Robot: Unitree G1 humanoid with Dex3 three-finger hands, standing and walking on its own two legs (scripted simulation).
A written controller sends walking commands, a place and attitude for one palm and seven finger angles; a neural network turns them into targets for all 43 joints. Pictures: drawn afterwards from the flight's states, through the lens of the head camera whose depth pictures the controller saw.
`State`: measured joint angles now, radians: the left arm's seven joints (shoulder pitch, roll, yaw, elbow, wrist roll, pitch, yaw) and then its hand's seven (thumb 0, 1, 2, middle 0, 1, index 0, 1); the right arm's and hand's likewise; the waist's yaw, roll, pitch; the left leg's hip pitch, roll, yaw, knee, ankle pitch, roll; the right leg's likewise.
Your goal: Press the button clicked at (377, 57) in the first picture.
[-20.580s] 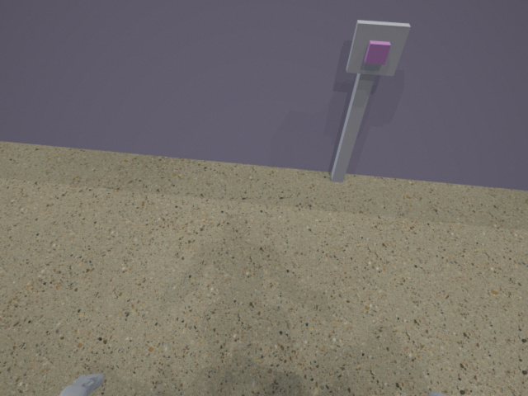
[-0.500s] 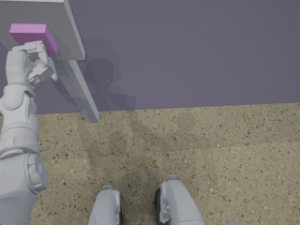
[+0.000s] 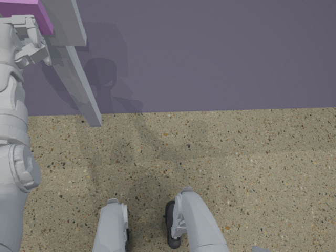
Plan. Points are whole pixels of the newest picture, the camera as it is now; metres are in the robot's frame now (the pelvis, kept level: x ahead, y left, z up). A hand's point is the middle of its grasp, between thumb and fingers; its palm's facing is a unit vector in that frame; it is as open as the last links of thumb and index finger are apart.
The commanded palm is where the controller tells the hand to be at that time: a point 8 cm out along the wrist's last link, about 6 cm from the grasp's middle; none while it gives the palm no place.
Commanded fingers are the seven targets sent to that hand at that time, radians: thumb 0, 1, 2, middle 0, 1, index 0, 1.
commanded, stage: hold the button down briefly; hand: left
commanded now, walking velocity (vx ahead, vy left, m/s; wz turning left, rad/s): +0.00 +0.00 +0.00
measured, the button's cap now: (26, 13) +0.60 +0.24 +0.09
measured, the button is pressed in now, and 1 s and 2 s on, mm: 7 0 0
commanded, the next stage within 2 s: pull the fist back off the button in 0.06 s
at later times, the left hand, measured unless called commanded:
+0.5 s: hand (42, 52) +0.53 +0.21 +0.06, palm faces +0.01 -1.00 -0.06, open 2.8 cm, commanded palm +0.51 +0.24 +0.06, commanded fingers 0.00 0.90 0.90 -1.30 -1.50 -1.30 -1.50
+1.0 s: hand (42, 77) +0.48 +0.21 +0.05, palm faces +0.01 -1.00 -0.05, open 3.1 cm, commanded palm +0.45 +0.25 +0.06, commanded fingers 0.00 0.90 0.90 -1.30 -1.50 -1.30 -1.50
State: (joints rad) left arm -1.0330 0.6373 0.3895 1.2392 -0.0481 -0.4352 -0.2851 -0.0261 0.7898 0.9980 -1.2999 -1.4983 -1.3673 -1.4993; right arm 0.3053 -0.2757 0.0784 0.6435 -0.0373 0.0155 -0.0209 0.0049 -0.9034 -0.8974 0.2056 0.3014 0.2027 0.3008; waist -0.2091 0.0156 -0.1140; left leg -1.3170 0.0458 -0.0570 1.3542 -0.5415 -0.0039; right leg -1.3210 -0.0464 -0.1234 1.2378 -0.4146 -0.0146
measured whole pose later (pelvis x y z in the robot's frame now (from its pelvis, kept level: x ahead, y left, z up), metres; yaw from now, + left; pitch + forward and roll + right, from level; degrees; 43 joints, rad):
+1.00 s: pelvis +0.05 +0.01 +0.04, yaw -1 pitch +25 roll -3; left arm -0.48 0.37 0.35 0.76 -0.17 -0.46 -0.27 0.01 0.90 0.90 -1.30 -1.50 -1.30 -1.50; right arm 0.27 -0.25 0.02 0.58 0.00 0.03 0.00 0.01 -0.90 -0.90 0.20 0.30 0.20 0.30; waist -0.11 0.01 -0.13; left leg -1.06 0.05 0.00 1.20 -0.58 0.01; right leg -1.10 -0.03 -0.06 1.12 -0.45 0.01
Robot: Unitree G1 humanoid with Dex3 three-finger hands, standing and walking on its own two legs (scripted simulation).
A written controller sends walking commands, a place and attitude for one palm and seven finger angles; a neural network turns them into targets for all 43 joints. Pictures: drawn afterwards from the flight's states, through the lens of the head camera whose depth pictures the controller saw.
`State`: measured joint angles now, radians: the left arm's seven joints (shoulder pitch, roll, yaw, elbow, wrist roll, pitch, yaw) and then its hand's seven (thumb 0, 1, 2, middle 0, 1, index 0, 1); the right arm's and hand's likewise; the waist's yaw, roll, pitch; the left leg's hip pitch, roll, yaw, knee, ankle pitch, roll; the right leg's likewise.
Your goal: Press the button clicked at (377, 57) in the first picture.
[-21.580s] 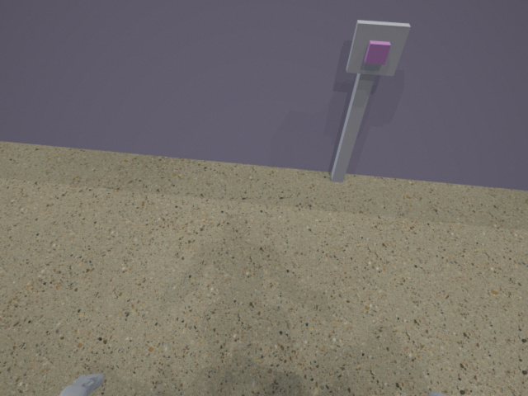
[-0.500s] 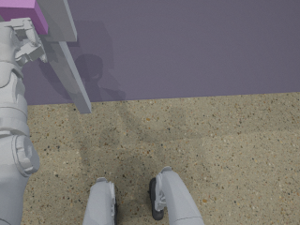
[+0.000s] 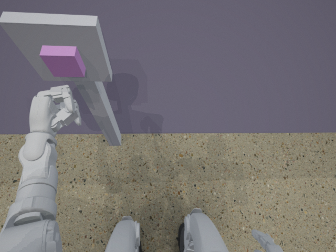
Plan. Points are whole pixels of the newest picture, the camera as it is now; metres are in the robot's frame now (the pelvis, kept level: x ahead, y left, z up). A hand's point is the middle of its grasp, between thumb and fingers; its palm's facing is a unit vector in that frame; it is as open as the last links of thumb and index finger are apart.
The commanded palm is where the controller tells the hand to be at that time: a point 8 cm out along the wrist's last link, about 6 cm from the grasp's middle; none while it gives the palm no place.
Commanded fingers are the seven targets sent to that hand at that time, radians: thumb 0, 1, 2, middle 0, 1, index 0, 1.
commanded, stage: pull the fist back off the button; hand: left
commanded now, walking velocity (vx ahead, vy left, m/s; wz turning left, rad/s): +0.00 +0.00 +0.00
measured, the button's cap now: (64, 61) +0.54 +0.24 +0.05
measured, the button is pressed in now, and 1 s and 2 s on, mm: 0 0 0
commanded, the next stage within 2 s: draw the hand back to the body in 0.18 s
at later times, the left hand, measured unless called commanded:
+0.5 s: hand (65, 125) +0.37 +0.20 +0.06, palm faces +0.01 -1.00 -0.06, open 3.1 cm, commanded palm +0.33 +0.26 +0.08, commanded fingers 0.00 0.90 0.90 -1.30 -1.50 -1.30 -1.50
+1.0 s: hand (5, 165) +0.27 +0.23 +0.15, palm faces +0.27 -0.91 -0.33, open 3.1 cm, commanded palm +0.23 +0.27 +0.18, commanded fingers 0.00 0.90 0.90 -1.30 -1.50 -1.30 -1.50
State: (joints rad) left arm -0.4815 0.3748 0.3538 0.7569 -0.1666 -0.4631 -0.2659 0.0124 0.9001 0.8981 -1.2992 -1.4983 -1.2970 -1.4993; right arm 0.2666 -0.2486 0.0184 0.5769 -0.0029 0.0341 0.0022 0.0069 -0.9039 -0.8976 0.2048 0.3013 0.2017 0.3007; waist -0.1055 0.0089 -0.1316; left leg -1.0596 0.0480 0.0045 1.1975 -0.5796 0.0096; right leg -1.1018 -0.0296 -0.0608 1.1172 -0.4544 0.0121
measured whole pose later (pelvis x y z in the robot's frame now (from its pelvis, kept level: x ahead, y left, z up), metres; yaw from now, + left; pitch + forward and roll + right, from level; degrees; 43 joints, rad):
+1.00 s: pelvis +0.03 -0.01 +0.08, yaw +2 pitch +6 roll -1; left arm 0.29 0.32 0.17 -0.08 -0.07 -0.09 0.08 0.01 0.90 0.90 -1.30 -1.50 -1.30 -1.50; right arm 0.22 -0.23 0.03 0.53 0.03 -0.08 -0.10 0.01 -0.90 -0.90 0.20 0.30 0.20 0.30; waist 0.01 0.05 -0.07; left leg -0.37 0.02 0.01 0.69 -0.42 0.00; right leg -0.42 -0.04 -0.07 0.67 -0.34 0.01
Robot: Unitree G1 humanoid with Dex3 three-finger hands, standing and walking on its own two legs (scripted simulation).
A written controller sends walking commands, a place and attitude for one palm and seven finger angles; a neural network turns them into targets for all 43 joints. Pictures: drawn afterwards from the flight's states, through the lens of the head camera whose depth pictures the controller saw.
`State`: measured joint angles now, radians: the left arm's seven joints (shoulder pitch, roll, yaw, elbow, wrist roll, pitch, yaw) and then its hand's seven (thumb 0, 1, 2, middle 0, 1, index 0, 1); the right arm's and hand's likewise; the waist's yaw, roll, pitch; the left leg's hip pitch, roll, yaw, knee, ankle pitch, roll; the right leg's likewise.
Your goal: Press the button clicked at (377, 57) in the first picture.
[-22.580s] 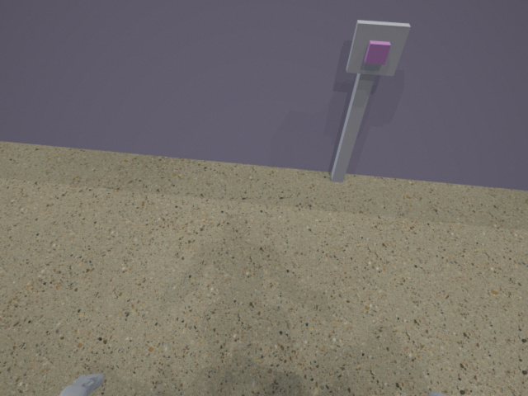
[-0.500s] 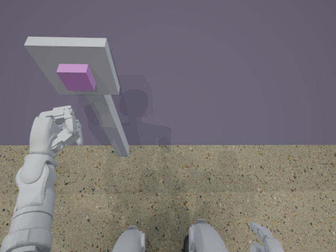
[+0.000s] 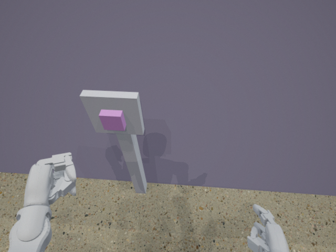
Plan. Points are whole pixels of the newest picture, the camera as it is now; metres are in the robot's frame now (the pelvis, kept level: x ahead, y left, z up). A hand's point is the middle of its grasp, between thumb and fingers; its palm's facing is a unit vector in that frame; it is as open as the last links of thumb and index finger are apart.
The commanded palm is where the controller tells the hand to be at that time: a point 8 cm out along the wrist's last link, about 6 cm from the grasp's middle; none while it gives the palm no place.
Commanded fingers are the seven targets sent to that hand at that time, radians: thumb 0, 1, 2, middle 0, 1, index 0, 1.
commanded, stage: draw the hand back to the body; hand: left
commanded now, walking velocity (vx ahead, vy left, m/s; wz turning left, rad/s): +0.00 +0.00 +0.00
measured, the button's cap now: (113, 119) +0.52 +0.22 -0.03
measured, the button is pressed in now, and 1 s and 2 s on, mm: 0 0 0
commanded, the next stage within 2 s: step back with the hand held close in 0.76 s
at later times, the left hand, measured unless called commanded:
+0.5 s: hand (30, 181) +0.20 +0.24 +0.18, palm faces +0.38 -0.82 -0.43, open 3.1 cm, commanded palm +0.14 +0.28 +0.20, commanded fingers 0.00 0.90 0.90 -1.30 -1.50 -1.30 -1.50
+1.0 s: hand (17, 189) +0.18 +0.24 +0.18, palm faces +0.40 -0.81 -0.43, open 3.1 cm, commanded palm +0.12 +0.27 +0.20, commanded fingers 0.00 0.90 0.90 -1.30 -1.50 -1.30 -1.50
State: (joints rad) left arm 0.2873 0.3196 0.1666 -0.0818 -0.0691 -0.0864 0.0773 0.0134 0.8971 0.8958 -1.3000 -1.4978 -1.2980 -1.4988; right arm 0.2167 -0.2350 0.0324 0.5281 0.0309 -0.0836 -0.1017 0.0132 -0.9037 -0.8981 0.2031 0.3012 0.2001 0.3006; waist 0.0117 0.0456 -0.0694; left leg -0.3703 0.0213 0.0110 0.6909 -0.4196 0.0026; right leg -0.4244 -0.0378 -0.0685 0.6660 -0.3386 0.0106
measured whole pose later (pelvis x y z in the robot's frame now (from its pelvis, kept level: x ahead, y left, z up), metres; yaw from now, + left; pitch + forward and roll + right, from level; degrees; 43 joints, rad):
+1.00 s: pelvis -0.02 +0.00 +0.02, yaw -2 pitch -2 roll -1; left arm 0.53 0.33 0.35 -0.47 -0.03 -0.14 0.11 0.01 0.89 0.90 -1.31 -1.50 -1.30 -1.50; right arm 0.20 -0.22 0.04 0.60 -0.01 -0.11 -0.08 0.01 -0.90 -0.90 0.20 0.30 0.20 0.30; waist 0.04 0.06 0.01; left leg -0.12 0.04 0.04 0.45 -0.29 0.00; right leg -0.17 -0.01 -0.05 0.39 -0.18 0.01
